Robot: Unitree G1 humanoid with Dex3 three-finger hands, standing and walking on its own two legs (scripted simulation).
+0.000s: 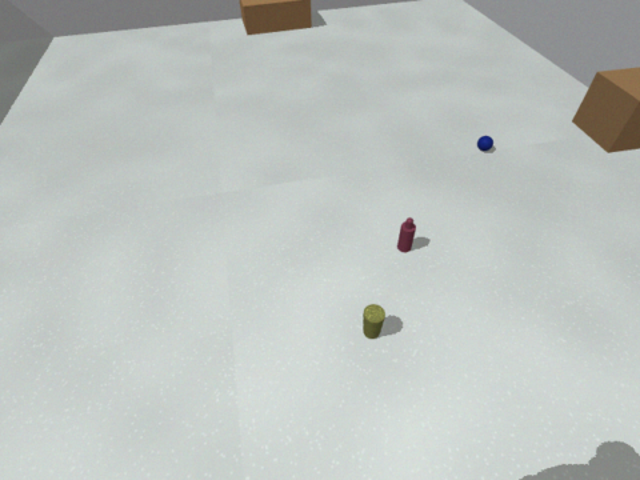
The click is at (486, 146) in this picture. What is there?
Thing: free ball
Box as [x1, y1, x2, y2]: [477, 136, 492, 150]
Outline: 483,136 478,140 477,145 480,149 486,150 491,147 492,140 488,136
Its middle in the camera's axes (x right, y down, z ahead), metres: +0.88 -0.52 +2.07
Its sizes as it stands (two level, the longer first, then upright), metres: 0.078 0.078 0.078
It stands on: the floor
